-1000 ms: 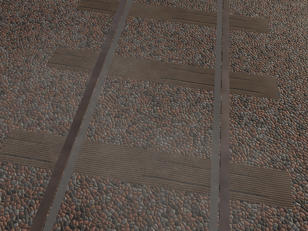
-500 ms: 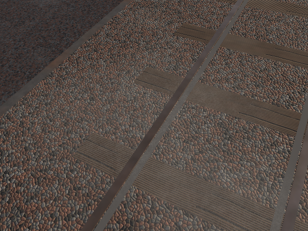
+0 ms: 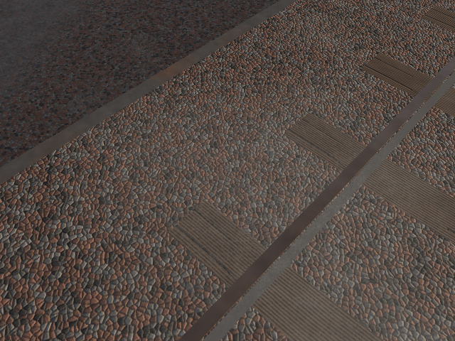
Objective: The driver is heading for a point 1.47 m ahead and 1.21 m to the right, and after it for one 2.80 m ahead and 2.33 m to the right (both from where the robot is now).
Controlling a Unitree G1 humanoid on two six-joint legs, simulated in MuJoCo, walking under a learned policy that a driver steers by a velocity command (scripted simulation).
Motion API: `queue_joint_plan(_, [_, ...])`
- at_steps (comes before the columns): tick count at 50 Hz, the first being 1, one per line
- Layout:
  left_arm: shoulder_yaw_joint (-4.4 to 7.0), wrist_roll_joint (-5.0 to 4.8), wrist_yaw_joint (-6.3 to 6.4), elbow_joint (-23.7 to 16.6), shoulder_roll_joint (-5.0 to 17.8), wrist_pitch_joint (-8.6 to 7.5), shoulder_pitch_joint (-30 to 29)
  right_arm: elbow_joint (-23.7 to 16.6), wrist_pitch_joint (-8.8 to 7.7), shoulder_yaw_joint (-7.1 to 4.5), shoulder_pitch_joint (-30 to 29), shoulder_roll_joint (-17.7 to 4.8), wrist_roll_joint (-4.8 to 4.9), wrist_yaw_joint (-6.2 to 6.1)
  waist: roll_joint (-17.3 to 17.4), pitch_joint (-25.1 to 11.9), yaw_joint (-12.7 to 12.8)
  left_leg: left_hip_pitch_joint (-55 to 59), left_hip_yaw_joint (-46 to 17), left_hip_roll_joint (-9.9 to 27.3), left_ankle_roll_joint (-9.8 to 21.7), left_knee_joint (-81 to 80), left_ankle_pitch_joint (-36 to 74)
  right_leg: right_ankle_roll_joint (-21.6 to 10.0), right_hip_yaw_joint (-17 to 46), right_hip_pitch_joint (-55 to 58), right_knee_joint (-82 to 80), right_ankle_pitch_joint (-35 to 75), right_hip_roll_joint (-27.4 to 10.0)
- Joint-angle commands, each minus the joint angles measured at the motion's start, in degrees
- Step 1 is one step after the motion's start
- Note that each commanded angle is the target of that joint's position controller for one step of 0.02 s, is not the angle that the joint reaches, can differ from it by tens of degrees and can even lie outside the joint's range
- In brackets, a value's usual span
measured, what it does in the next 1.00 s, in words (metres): walks ahead, turning right: right foot, then left foot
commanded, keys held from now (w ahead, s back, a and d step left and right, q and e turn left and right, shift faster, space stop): w+e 1.00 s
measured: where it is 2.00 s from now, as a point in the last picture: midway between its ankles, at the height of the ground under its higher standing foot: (369, 213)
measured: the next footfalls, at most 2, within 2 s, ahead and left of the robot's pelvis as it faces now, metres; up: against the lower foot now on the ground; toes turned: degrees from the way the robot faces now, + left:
right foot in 0.40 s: +0.38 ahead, -0.12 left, +0.00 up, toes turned -14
left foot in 0.86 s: +0.70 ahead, -0.01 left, +0.00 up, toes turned -32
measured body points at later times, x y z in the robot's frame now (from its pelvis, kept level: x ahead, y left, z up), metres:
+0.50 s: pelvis +0.28 -0.04 -0.01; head +0.32 -0.04 +0.43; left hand +0.51 +0.18 -0.11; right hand +0.29 -0.33 -0.13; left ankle +0.13 +0.12 -0.62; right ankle +0.34 -0.11 -0.73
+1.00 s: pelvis +0.57 -0.06 +0.00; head +0.59 -0.07 +0.45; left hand +0.80 +0.12 -0.11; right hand +0.56 -0.37 -0.08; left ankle +0.67 +0.01 -0.73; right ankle +0.42 -0.13 -0.64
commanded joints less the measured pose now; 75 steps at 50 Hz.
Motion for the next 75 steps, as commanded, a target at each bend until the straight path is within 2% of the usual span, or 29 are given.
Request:
queue_joint_plan(1, [1.38, 0.06, -0.19, -4.7, 5.6, -0.15, -2.2, -1.1, -1.86, -2.00, 3.1, -6.2, -0.67, -0.31, 9.1, -2.8, -2.3, 14.0, -15.4, 15.1, 9.2, -19.7, 9.6, -0.7, 4.7, -14.9, 0.5, 9.1, -3.8])
queue_joint_plan(6, [1.11, 0.22, 0.11, -5.5, 2.3, 1.47, -4.7, 1.7, -3.69, -2.37, 3.9, -6.3, -1.54, -1.26, 5.0, 1.3, -1.4, 12.7, -3.3, 13.5, 7.6, -22.8, 22.7, 0.8, 7.8, -18.2, -9.4, 19.9, 0.0])
queue_joint_plan(13, [-0.53, 0.60, -2.61, -10.7, -0.6, 0.73, -17.3, 5.6, -2.78, -2.92, 8.6, -8.5, -0.41, -2.83, 3.4, 5.7, -6.0, 20.4, 5.0, 14.5, 3.9, -23.3, 28.9, -1.9, 0.4, -17.4, -30.8, 29.0, 2.2])
queue_joint_plan(17, [0.25, 0.48, -3.90, -13.6, 1.4, 0.88, -17.7, 6.1, -0.48, -3.56, 8.7, -11.2, -0.07, -3.89, 6.5, 1.8, -4.0, 28.3, 7.5, 15.9, 2.7, -12.4, 57.3, -5.3, -5.6, -12.8, -32.7, 18.0, 6.8])
queue_joint_plan(19, [1.97, 0.25, -3.54, -12.8, 5.0, 1.41, -9.1, 5.7, 0.52, -3.87, 7.6, -12.9, -0.03, -4.37, 9.0, -3.9, 1.2, 27.9, 7.7, 15.8, 2.3, 1.2, 69.8, -8.1, -7.0, -1.2, -32.4, 12.4, 10.3])
queue_joint_plan(20, [3.62, 0.34, -2.69, -11.2, 8.2, 1.52, -0.3, 5.2, 0.49, -3.73, 5.8, -13.0, 0.44, -4.43, 7.4, -8.1, 6.5, 21.5, 8.7, 13.7, 1.0, 13.9, 64.7, -10.5, -5.5, 13.0, -37.6, 16.3, 11.5])
queue_joint_plan(21, [4.79, 0.66, -1.30, -10.1, 12.6, 2.34, 6.0, 4.1, -0.50, -2.47, 7.3, -9.5, -0.82, -4.25, -1.3, -13.4, 7.4, 5.8, 8.0, 9.3, -1.1, 32.6, 32.3, -14.2, 9.7, 30.9, -37.6, 19.1, 1.9])
queue_joint_plan(22, [5.09, 0.62, -1.29, -11.6, 15.6, 1.72, 3.5, 1.6, -2.49, -0.15, 12.8, -2.9, -1.09, -2.84, -12.8, -20.5, 0.8, -18.4, -1.7, -4.1, -4.5, 53.2, -18.4, -27.2, 44.6, 48.8, -44.5, 10.5, -12.3])
queue_joint_plan(23, [3.87, 0.82, -1.27, -11.9, 10.7, 1.46, 4.9, 0.7, -4.76, -1.15, 5.9, -8.3, 0.54, -1.63, -4.2, -22.4, 5.6, -24.2, -12.3, -1.1, -2.7, 55.1, -16.6, -24.7, 45.9, 49.2, -50.0, 6.2, -11.7])
queue_joint_plan(24, [3.24, 0.96, -1.19, -12.0, 8.4, 1.05, 2.6, -1.2, -5.62, -1.27, 1.6, -9.3, 2.21, -1.14, -1.0, -13.8, 4.6, -26.2, -11.7, 1.4, -1.5, 50.8, -11.8, -21.8, 37.5, 41.8, -51.2, 7.3, -10.0])
queue_joint_plan(25, [2.82, 0.69, -1.32, -12.4, 7.3, 0.73, -1.2, -1.3, -5.91, -0.99, 0.5, -8.3, 1.33, -1.45, 5.1, -7.3, 1.2, -24.7, -10.6, 3.8, -1.4, 44.7, -8.7, -19.7, 31.4, 31.8, -52.0, 12.9, -7.4])
queue_joint_plan(26, [2.30, 0.76, -1.20, -13.2, 5.5, 0.56, -4.5, -0.9, -5.56, -1.45, 0.6, -8.9, -0.14, -1.82, 5.5, -4.7, -0.9, -21.5, -10.1, 5.6, -2.0, 39.8, -6.8, -18.7, 26.9, 25.2, -52.7, 18.5, -5.4])
queue_joint_plan(30, [2.31, 1.30, -0.07, -13.8, 6.2, 0.33, -6.3, -0.8, -3.04, -1.26, 2.6, -7.3, -1.44, -2.19, 1.5, -2.0, -3.8, -15.3, -7.7, 7.0, -5.8, 30.3, -2.8, -18.4, 19.3, 11.5, -55.7, 29.1, -1.8])
queue_joint_plan(35, [2.81, 0.54, 1.31, -12.4, 8.0, 1.58, -2.7, -3.1, -3.07, 0.27, -8.5, -4.4, -1.15, -1.86, -2.0, -1.6, 0.9, -9.3, -5.5, 2.8, -7.8, 7.5, 16.5, -13.4, 13.6, 6.5, -53.2, 22.4, 3.6])
queue_joint_plan(40, [2.77, 0.24, 1.45, -11.5, 7.5, 2.42, 0.5, -4.1, -4.27, -1.20, -11.1, -7.9, 0.24, -0.71, -4.6, -2.6, 1.4, -6.1, -8.2, 0.6, -5.8, -1.8, 13.5, -11.3, 23.0, 14.2, -46.6, 13.7, 0.0])
queue_joint_plan(43, [1.76, 0.78, 1.35, -12.5, 4.1, 2.30, -1.2, -2.0, -5.22, -3.18, 0.0, -11.0, -0.32, -1.13, -5.1, -7.1, -5.2, 10.5, -9.6, 3.7, -0.9, -5.0, 10.1, -7.3, 22.2, 11.7, -34.1, 14.7, 3.1])
queue_joint_plan(44, [0.36, 1.84, 1.24, -13.5, 0.1, 2.07, 0.2, -1.5, -5.22, -4.03, 8.7, -14.3, -1.09, -1.70, 3.4, -15.2, -7.9, 24.9, -20.9, 14.8, 2.8, -5.1, 6.1, -4.7, 16.0, 4.5, -16.8, 3.1, 7.4])
queue_joint_plan(45, [-0.15, -0.37, 1.23, -15.5, -0.7, 1.54, 7.2, 0.9, -4.41, -4.91, 11.9, -18.1, -1.70, -1.01, 24.3, -19.0, -3.9, 37.1, -49.7, 25.4, 11.5, -12.7, -11.1, -2.0, 10.4, -15.1, -0.5, -13.9, 12.2])
queue_joint_plan(46, [1.05, -0.89, 1.54, -13.6, 5.7, 1.80, 5.9, -0.6, -4.19, -3.69, 9.5, -12.0, -0.68, -0.82, 15.1, -13.3, -5.6, 33.7, -49.7, 24.4, 10.2, -15.0, -22.3, -1.0, 11.8, -20.9, 6.3, -9.5, 7.8])
queue_joint_plan(48, [1.79, 0.45, 1.54, -14.8, 7.1, 2.46, -2.7, -1.1, -3.38, -2.31, 5.0, -8.2, -0.91, -1.26, 6.0, -4.1, -6.0, 21.6, -31.9, 19.5, 6.7, -15.2, -9.6, -0.2, 8.8, -19.9, 6.6, -0.2, 4.3])
queue_joint_plan(51, [1.88, 0.12, 0.69, -15.6, 4.6, 2.94, -3.6, 0.4, -3.43, -1.64, 2.8, -6.0, -1.17, -1.62, 8.9, -0.6, -3.7, 13.4, -19.0, 14.9, 6.2, -18.7, 2.8, 0.1, 7.5, -15.4, 1.3, 4.5, 1.0])
queue_joint_plan(65, [0.33, 0.26, -2.65, -20.5, 1.0, 2.66, -19.4, 7.5, -1.52, -3.52, 6.8, -12.9, 0.73, -2.15, 5.8, 4.1, -7.0, 22.1, 3.4, 16.7, 4.7, -19.1, 25.3, -2.1, -1.5, -13.2, -30.4, 18.3, 2.2])
queue_joint_plan(67, [1.39, 0.68, -2.76, -20.6, 3.1, 2.99, -16.8, 7.5, -0.89, -4.10, 6.4, -14.8, 1.30, -2.46, 7.6, 1.4, -4.3, 24.2, 5.8, 16.8, 3.6, -12.0, 44.8, -4.6, -4.7, -6.7, -31.8, 12.4, 5.7])
queue_joint_plan(69, [4.11, 0.63, -2.06, -17.2, 7.5, 3.52, -2.4, 7.2, -0.22, -4.09, 5.2, -15.0, 1.79, -2.91, 6.9, -6.6, 4.2, 19.4, 8.6, 14.5, 1.3, 7.3, 54.1, -8.5, -6.3, 13.4, -36.5, 14.5, 10.4])
queue_joint_plan(70, [5.87, 0.36, -0.86, -15.0, 11.7, 4.16, 7.0, 6.2, -0.56, -2.95, 6.2, -12.1, 0.39, -3.05, 1.2, -11.6, 7.9, 4.8, 8.3, 12.2, -1.1, 24.7, 35.1, -11.6, 3.9, 31.5, -37.0, 15.5, 5.0])
queue_joint_plan(71, [6.20, 0.13, -0.59, -15.9, 18.1, 3.46, 3.8, 2.4, -2.03, -0.25, 11.2, -3.9, -1.75, -2.21, -14.2, -16.7, -0.4, -20.0, 2.5, 0.2, -4.1, 44.5, -18.8, -22.2, 38.1, 47.5, -43.1, 5.6, -9.9])
queue_joint_plan(72, [4.85, 0.41, -0.96, -17.3, 13.2, 2.51, 6.0, 1.8, -4.11, -0.96, 5.1, -9.3, 0.23, -1.40, -7.7, -23.0, 4.8, -25.7, -9.5, 0.3, -3.4, 49.9, -19.0, -23.5, 48.4, 49.3, -50.8, -2.0, -12.6])
queue_joint_plan(73, [3.87, 0.85, -1.15, -16.3, 10.2, 1.68, 4.0, 0.1, -5.00, -1.54, 0.1, -11.4, 2.10, -1.04, -5.0, -14.1, 4.8, -29.7, -9.2, 2.7, -2.5, 48.3, -13.0, -20.6, 40.0, 43.3, -51.9, 2.1, -11.1])
queue_joint_plan(75, [2.86, 0.88, -0.98, -16.8, 7.4, 1.27, -3.0, 0.9, -5.44, -1.36, -0.3, -10.5, -0.18, -1.75, 1.1, -6.0, -0.3, -23.4, -8.8, 6.6, -2.7, 38.4, -5.3, -17.1, 27.8, 27.0, -52.0, 14.9, -6.1])
Keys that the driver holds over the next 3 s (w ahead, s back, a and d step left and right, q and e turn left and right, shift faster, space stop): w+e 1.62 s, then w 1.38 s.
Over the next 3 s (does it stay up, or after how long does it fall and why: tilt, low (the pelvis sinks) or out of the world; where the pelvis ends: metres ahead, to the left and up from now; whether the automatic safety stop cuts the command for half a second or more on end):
stays up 1.21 -0.97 -0.01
